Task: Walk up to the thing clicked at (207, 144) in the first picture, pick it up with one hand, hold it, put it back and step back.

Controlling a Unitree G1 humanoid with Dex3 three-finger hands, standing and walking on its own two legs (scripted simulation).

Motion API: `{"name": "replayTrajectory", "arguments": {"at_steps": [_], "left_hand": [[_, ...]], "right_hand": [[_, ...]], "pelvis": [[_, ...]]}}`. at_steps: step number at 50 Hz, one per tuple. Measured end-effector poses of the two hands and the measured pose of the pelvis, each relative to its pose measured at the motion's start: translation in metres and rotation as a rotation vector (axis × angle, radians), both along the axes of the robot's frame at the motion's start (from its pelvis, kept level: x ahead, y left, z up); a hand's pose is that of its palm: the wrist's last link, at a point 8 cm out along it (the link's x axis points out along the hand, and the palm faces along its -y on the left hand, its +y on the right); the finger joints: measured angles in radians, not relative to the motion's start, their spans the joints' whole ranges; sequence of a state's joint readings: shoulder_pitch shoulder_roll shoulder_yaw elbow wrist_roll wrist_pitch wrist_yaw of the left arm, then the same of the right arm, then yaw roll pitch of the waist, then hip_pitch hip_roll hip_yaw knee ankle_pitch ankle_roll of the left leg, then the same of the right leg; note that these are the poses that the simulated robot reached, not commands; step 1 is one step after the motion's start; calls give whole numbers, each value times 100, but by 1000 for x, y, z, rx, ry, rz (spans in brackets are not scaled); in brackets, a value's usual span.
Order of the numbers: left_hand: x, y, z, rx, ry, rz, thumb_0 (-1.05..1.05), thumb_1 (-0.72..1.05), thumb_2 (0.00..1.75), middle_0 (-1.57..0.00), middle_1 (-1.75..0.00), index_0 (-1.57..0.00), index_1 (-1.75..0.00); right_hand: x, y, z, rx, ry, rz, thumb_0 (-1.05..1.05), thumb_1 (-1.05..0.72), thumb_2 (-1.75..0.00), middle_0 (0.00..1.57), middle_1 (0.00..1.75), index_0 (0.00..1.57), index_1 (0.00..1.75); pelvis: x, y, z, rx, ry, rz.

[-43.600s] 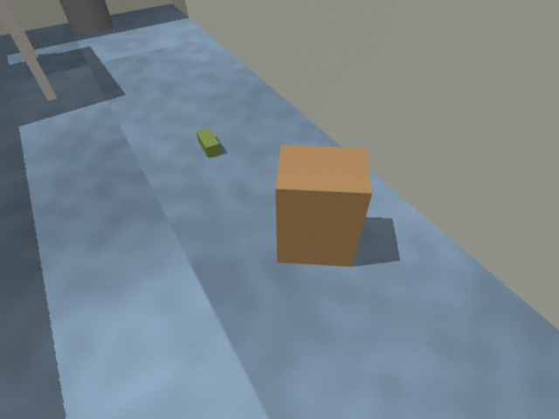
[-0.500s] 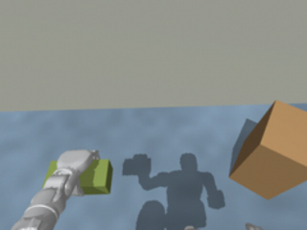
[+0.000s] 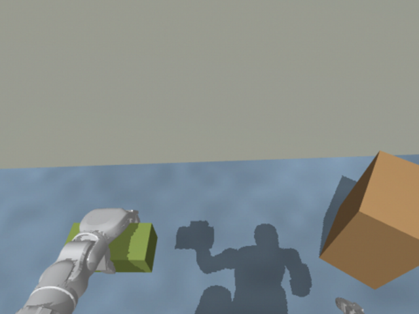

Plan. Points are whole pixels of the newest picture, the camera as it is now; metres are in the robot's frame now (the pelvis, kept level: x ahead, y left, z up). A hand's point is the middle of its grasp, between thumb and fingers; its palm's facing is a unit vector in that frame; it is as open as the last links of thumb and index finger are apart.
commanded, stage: hold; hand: left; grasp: from above
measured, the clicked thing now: (112, 247) +0.30 +0.23 -0.09
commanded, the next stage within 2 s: crouch in 1.42 s
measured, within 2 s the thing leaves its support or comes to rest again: neither
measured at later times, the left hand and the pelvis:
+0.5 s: hand (110, 252) +0.27 +0.21 -0.03, palm faces -0.48 -0.02 -0.88, open 11.1 cm; pelvis -0.01 +0.00 +0.01, yaw +0 degrees
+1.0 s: hand (108, 252) +0.27 +0.21 -0.02, palm faces -0.48 -0.02 -0.88, open 11.1 cm; pelvis -0.02 -0.01 +0.01, yaw +0 degrees
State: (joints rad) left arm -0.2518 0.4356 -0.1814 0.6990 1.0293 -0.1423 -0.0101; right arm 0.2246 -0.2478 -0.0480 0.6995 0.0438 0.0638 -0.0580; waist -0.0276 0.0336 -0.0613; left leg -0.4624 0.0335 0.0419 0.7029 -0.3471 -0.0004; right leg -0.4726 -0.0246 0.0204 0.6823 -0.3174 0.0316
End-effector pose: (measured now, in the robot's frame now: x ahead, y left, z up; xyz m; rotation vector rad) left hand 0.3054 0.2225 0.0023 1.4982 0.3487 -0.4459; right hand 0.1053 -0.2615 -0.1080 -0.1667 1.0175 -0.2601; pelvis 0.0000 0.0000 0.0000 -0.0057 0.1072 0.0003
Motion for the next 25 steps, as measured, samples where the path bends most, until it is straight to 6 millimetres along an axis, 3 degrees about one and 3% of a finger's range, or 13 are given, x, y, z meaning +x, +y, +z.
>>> {"name": "replayTrajectory", "arguments": {"at_steps": [25], "left_hand": [[-25,-8,21,-10,-9,-13,-1,-21,71,-58,-74,-62,-67]], "right_hand": [[6,1,9,8,-56,24,1,-91,-90,20,30,20,30]], "pelvis": [[-14,-5,7,9,-58,-6]]}}
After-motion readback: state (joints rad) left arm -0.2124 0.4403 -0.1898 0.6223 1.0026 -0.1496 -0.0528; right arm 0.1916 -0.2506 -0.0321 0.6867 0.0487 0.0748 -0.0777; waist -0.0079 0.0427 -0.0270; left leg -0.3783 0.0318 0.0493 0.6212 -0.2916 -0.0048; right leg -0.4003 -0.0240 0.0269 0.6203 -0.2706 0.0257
